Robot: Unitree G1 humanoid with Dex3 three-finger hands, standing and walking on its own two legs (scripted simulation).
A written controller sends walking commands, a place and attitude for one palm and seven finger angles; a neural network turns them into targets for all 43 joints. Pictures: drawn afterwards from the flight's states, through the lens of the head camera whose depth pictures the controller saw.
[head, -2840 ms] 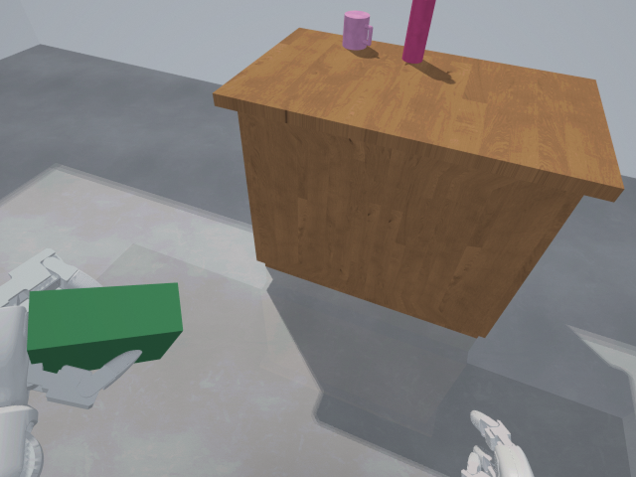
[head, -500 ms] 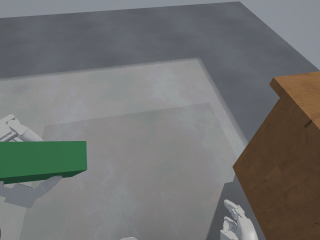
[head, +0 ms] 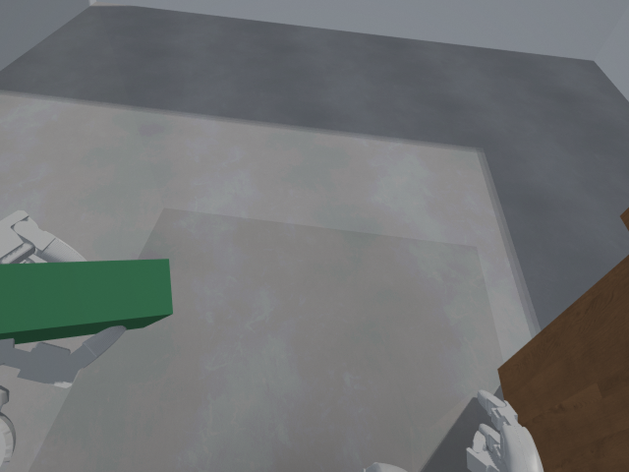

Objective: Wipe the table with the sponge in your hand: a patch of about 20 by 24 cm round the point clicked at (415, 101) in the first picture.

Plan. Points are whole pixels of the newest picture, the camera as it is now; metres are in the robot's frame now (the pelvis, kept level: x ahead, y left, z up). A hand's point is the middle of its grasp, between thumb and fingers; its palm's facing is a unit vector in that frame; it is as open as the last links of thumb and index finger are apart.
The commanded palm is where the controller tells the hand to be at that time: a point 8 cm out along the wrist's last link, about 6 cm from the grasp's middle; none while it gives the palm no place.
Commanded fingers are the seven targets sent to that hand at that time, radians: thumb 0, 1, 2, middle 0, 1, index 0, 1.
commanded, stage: walk to a spot facing it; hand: left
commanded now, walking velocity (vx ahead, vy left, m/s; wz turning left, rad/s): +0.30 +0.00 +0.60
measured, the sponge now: (109, 301) +0.23 +0.21 +0.17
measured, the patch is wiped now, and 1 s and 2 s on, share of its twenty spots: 0.00 0.00 0.00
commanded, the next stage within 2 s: turn to face it in 1.22 s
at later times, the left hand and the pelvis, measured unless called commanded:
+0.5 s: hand out of the picture +0.11 +0.25 +0.19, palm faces +0.62 -0.65 -0.45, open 9.2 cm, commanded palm +0.05 +0.29 +0.19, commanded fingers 0.00 0.10 1.30 -1.20 -1.60 -1.20 -1.60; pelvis -0.01 -0.03 +0.01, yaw +19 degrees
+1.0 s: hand out of the picture +0.15 +0.28 +0.19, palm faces +0.75 -0.47 -0.45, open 9.2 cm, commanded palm +0.09 +0.30 +0.19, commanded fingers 0.00 0.10 1.30 -1.20 -1.60 -1.20 -1.60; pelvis +0.07 -0.03 -0.01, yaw +28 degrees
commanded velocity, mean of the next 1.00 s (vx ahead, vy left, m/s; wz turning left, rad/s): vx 0.34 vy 0.00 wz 0.38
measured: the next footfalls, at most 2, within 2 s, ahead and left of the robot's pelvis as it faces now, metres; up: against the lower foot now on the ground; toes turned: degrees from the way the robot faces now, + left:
right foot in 0.26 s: +0.03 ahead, -0.14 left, +0.00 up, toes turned +3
left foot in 0.60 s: +0.02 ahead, +0.15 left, +0.00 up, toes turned +30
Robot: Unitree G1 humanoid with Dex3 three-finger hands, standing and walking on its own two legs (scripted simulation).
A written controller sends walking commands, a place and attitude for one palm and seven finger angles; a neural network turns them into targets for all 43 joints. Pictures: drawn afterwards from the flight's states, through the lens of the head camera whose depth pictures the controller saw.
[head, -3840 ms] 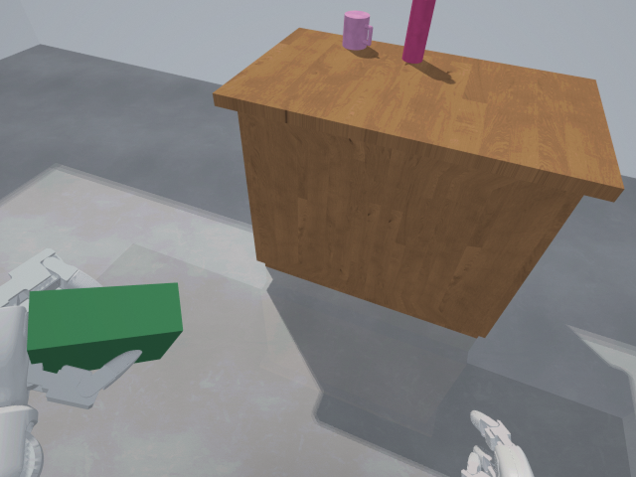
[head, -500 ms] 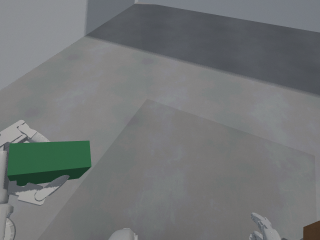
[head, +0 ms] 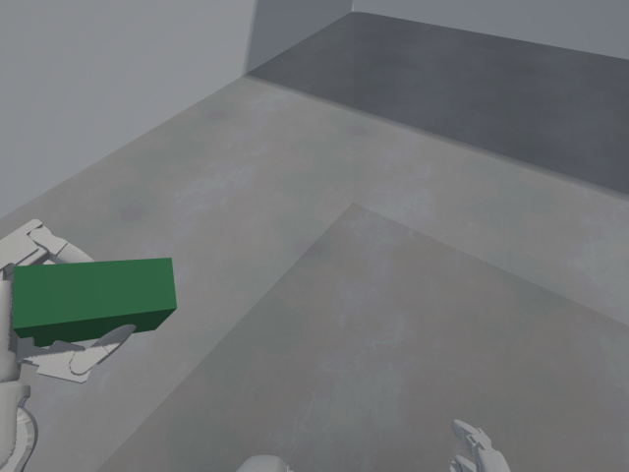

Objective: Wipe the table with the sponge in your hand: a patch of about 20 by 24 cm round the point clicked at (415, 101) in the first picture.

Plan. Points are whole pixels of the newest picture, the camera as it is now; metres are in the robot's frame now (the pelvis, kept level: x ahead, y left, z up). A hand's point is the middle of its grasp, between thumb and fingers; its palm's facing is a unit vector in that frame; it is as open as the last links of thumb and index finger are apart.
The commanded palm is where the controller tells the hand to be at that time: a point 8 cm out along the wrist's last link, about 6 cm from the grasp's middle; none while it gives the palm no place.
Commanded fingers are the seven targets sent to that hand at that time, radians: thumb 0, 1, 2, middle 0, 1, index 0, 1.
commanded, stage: walk to a spot facing it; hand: left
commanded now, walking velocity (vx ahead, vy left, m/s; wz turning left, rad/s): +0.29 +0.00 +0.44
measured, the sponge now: (120, 302) +0.23 +0.21 +0.18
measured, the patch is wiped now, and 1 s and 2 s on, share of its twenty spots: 0.00 0.00 0.00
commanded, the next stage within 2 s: turn to face it in 0.22 s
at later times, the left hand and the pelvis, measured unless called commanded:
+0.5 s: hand (100, 226) +0.30 +0.25 +0.20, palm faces +0.49 -0.75 -0.44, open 9.2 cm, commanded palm +0.24 +0.29 +0.19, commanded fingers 0.00 0.10 1.30 -1.20 -1.60 -1.20 -1.60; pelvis +0.10 +0.00 +0.00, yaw +6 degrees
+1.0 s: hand (214, 181) +0.38 +0.15 +0.20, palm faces +0.24 -0.85 -0.47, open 9.2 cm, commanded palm +0.33 +0.21 +0.19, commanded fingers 0.00 0.10 1.30 -1.20 -1.60 -1.20 -1.60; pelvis +0.13 -0.05 +0.01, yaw -9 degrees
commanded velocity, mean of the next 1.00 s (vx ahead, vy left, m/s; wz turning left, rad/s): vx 0.07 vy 0.00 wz -0.29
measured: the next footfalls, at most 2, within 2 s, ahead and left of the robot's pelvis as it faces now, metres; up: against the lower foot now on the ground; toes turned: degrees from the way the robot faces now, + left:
left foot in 0.32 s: +0.18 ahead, +0.15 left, +0.00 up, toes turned +15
right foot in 0.62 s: +0.22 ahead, -0.12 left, +0.00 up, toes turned -5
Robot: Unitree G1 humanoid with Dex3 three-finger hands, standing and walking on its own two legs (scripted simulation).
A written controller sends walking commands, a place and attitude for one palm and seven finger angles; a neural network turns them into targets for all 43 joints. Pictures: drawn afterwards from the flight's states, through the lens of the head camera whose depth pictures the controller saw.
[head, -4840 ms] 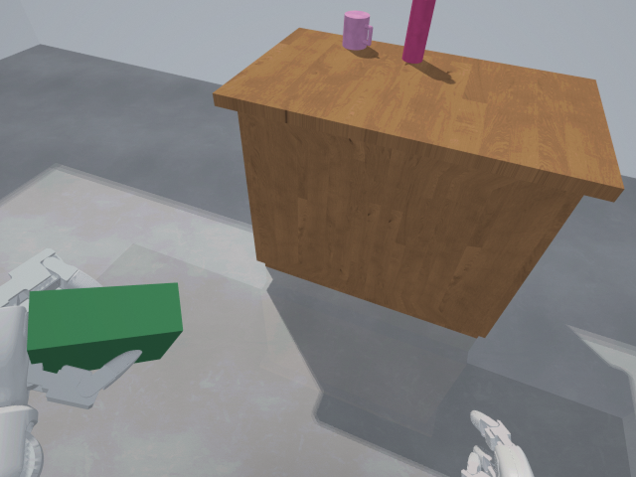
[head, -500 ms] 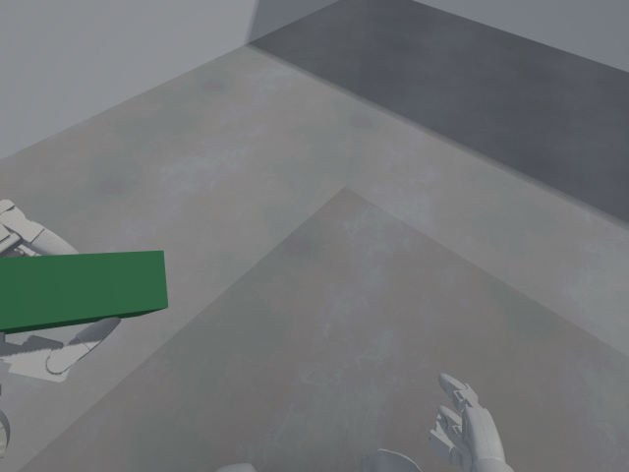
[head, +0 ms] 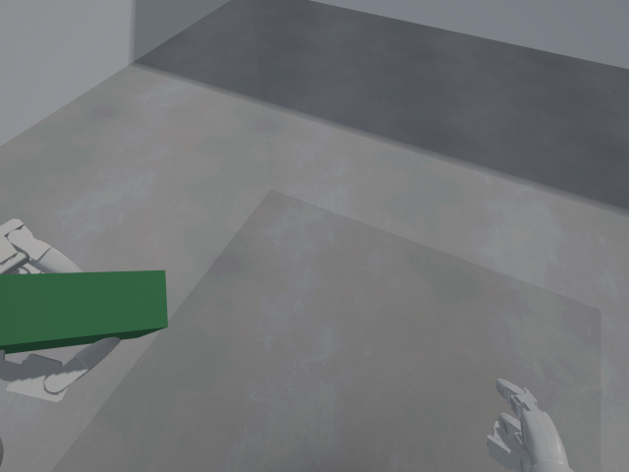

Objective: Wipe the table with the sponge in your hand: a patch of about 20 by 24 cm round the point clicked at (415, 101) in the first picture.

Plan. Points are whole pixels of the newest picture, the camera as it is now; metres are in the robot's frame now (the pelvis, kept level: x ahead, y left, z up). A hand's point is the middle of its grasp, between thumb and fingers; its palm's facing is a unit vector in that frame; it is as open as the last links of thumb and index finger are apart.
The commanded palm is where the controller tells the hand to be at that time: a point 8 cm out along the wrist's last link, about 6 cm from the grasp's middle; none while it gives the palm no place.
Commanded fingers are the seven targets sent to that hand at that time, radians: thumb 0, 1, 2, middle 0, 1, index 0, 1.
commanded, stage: turn to face it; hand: left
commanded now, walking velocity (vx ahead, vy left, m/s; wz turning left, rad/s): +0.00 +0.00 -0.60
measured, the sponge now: (103, 311) +0.23 +0.20 +0.17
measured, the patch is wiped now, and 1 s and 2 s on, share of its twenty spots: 0.00 0.00 0.00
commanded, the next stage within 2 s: none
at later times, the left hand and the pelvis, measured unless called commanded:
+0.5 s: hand (223, 311) +0.23 +0.10 +0.17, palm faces +0.02 -0.84 -0.54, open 9.2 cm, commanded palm +0.18 +0.18 +0.18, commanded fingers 0.00 0.10 1.30 -1.20 -1.60 -1.20 -1.60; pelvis -0.06 -0.03 -0.01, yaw -19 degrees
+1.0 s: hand (287, 357) +0.19 +0.04 +0.18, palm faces -0.16 -0.89 -0.44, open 9.2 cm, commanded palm +0.17 +0.10 +0.18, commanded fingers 0.00 0.10 1.30 -1.20 -1.60 -1.20 -1.60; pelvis -0.12 -0.02 +0.00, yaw -37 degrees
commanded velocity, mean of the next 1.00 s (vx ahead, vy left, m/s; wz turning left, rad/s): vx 0.00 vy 0.00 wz -0.60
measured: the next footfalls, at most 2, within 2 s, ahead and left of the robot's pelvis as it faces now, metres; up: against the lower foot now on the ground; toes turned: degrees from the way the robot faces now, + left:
left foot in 0.06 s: +0.02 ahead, +0.15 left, +0.00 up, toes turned +2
right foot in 0.36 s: +0.00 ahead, -0.14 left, +0.00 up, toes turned -21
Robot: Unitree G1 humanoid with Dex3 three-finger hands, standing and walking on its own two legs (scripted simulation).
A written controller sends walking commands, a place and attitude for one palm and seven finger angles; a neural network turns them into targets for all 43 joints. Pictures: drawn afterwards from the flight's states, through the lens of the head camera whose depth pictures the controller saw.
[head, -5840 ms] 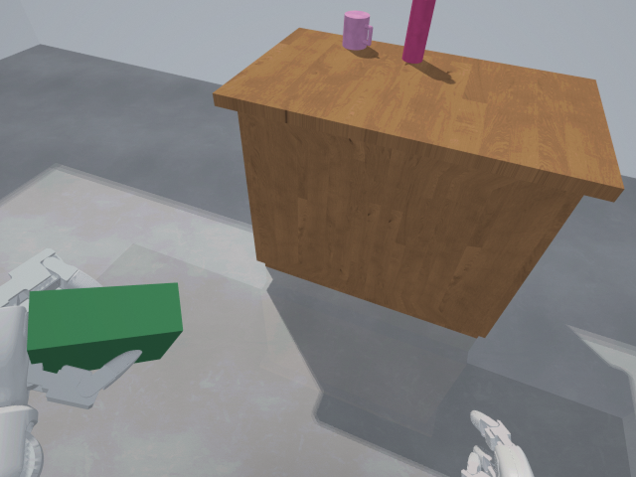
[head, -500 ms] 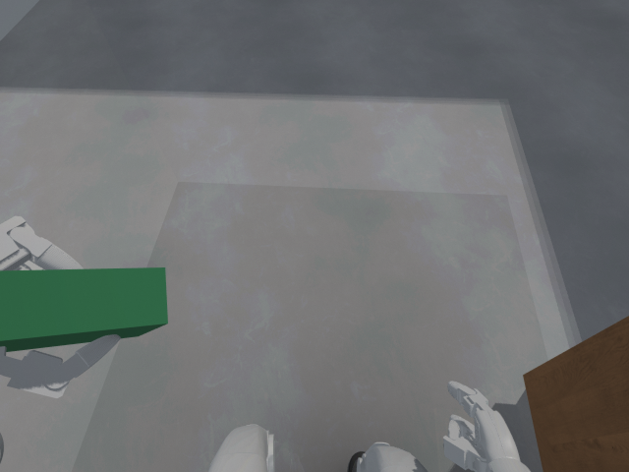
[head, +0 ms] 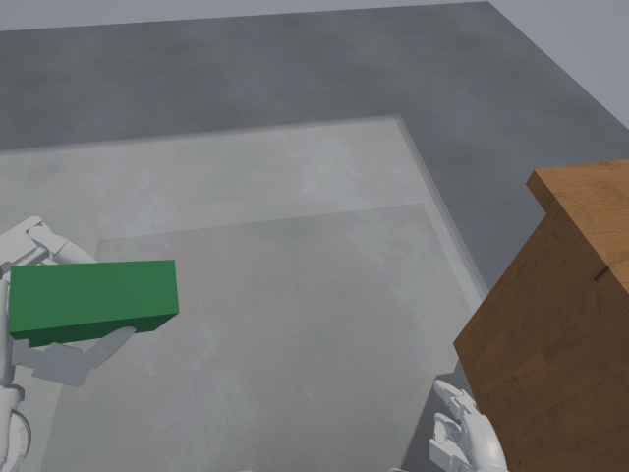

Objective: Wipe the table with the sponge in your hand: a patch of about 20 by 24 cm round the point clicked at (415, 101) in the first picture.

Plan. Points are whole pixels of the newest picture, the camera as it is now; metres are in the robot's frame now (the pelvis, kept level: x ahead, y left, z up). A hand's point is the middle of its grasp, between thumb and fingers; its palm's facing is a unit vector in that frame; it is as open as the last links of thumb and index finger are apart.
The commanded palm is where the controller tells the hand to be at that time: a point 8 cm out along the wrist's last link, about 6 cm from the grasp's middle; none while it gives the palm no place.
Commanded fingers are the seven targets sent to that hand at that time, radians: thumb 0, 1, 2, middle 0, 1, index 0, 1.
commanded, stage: turn to face it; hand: left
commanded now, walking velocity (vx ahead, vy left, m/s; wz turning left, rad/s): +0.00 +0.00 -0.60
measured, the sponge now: (119, 303) +0.23 +0.21 +0.16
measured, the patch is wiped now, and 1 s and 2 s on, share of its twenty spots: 0.00 0.00 0.00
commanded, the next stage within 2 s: none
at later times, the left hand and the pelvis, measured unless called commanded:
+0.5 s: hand (192, 327) +0.20 +0.13 +0.18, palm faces +0.17 -0.87 -0.45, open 9.2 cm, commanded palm +0.16 +0.18 +0.18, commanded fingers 0.00 0.10 1.30 -1.20 -1.60 -1.20 -1.60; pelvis -0.07 -0.04 +0.00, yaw -16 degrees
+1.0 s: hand (384, 408) +0.15 -0.02 +0.19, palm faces -0.14 -0.82 -0.55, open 9.2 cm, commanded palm +0.13 +0.05 +0.18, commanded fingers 0.00 0.10 1.30 -1.20 -1.60 -1.20 -1.60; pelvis -0.15 -0.10 +0.00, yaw -34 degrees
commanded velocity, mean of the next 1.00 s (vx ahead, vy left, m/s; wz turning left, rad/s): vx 0.00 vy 0.00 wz -0.60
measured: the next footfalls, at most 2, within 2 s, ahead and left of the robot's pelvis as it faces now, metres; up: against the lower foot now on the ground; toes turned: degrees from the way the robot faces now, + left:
right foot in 0.06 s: +0.05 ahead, -0.14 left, +0.00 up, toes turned -9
left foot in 0.40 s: +0.02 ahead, +0.09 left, +0.00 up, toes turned -9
